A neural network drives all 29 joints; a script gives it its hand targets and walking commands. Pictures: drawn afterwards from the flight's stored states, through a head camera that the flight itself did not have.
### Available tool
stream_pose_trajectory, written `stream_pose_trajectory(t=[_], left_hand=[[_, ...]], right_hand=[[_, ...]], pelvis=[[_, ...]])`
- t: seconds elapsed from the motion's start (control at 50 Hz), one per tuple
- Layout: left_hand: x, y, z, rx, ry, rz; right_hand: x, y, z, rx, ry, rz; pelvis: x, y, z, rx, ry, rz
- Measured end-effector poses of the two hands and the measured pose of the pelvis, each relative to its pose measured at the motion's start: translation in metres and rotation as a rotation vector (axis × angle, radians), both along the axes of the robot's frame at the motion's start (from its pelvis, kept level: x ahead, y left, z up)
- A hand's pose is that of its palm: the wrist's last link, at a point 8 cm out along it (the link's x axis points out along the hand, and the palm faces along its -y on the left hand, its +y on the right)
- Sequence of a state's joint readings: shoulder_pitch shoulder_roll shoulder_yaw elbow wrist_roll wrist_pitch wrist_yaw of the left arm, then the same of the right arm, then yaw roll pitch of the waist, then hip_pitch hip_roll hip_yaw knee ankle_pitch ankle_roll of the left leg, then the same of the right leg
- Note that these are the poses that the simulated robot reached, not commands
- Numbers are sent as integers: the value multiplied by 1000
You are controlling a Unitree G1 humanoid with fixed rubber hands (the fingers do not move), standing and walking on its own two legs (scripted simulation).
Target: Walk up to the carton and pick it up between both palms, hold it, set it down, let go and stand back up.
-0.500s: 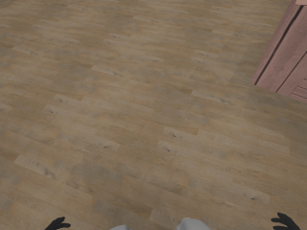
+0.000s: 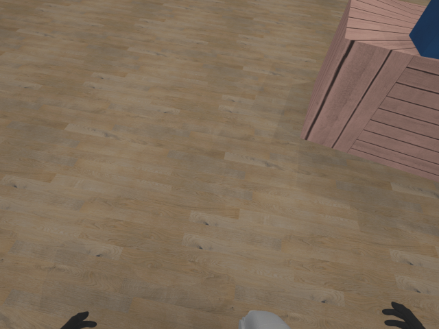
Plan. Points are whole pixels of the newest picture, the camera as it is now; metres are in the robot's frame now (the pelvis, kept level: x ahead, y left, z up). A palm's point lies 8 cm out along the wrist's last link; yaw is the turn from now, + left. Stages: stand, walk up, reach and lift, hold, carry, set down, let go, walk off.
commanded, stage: walk up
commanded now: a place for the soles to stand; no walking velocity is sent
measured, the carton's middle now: out of the picture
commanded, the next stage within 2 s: none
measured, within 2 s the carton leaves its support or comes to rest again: neither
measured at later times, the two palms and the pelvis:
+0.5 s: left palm (89, 279) +0.23 +0.27 -0.13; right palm (392, 300) +0.18 -0.34 -0.09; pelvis +0.13 -0.02 -0.01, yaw -6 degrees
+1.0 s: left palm (149, 200) +0.41 +0.18 -0.11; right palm (431, 274) +0.23 -0.45 -0.09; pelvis +0.25 -0.10 +0.00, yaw -17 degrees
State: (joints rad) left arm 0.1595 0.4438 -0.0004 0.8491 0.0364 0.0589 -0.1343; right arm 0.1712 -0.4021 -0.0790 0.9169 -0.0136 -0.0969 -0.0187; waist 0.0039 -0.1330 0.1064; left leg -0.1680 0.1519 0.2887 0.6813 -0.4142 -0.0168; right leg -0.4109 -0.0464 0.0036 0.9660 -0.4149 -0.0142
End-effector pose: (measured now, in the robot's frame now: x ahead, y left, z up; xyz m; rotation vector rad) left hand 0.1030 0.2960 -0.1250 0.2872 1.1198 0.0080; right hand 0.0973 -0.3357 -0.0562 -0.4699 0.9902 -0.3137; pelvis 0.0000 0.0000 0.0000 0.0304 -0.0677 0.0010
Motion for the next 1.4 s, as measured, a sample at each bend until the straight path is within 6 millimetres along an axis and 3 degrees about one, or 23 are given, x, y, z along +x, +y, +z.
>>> stream_pose_trajectory(t=[0.1, 0.16, 0.3, 0.44, 0.52, 0.58, 0.74, 0.88, 0.94, 1.08, 1.2, 1.3, 1.4], left_hand=[[45, -17, 5, 54, 1, -64], [61, -26, 11, 74, 0, -85], [81, -29, 21, 114, 77, -84], [110, -22, 7, 86, 93, -77], [139, -25, -5, 55, 87, -98], [171, -34, -6, 32, 38, -126], [239, -63, -6, 22, -22, -202], [290, -103, 3, 75, -27, -271], [300, -114, 10, 95, -14, -283], [318, -124, 23, 136, 61, -275], [344, -126, 16, 117, 67, -265], [374, -123, -3, 81, 75, -267], [416, -137, -9, 43, 27, -305]], right_hand=[[8, -39, -15, 1, 31, -49], [16, -50, -25, 21, 64, -72], [39, -39, -37, 84, 123, -87], [76, -13, -40, 97, 103, -82], [89, -2, -33, 88, 59, -115], [94, -6, -21, 69, 32, -147], [110, -50, -6, 5, -7, -200], [119, -105, -27, 8, 30, -255], [128, -113, -32, 39, 61, -273], [152, -110, -38, 101, 118, -294], [186, -99, -40, 116, 111, -291], [216, -87, -41, 90, 95, -293], [226, -83, -22, 67, 45, -345]], pelvis=[[28, -22, -8, 22, 20, -55], [44, -32, -9, 4, 33, -75], [78, -34, 1, -24, 97, -94], [113, -21, -3, -52, 105, -95], [133, -17, -5, -46, 64, -122], [148, -20, -3, -44, 26, -147], [186, -42, -6, -5, -29, -205], [220, -80, -16, 17, -13, -268], [234, -92, -12, 15, 15, -280], [266, -103, 2, -6, 86, -297], [298, -100, 1, -25, 85, -295], [327, -90, -8, -49, 86, -300], [350, -95, -4, -44, 22, -332]])
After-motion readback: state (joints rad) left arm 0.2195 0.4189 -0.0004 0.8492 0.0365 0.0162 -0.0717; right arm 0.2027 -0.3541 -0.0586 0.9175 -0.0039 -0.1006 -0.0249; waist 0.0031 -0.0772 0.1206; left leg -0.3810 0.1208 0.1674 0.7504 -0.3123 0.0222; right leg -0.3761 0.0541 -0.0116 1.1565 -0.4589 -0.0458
